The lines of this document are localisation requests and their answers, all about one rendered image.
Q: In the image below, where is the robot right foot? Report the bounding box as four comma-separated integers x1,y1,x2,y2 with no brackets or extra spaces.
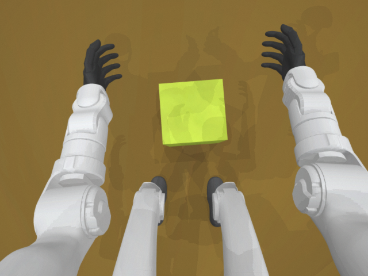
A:
207,177,223,227

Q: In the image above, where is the carton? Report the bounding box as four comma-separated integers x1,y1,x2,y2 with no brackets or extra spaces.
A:
159,79,228,147

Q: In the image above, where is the robot left forearm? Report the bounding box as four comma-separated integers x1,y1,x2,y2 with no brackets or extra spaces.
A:
33,83,113,235

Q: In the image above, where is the right robot hand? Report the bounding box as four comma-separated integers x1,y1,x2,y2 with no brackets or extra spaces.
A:
261,24,306,81

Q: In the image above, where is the robot left thigh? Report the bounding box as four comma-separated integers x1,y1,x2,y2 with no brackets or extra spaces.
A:
112,188,165,276

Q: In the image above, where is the robot right forearm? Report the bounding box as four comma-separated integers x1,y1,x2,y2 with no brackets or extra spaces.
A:
282,66,368,172

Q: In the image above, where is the left robot upper arm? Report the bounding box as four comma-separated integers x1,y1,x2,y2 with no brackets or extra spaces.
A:
0,185,111,276

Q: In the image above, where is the right robot upper arm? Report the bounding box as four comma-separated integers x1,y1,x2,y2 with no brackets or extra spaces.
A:
292,163,368,276

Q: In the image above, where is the left robot hand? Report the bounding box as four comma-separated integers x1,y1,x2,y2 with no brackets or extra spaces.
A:
83,39,122,90

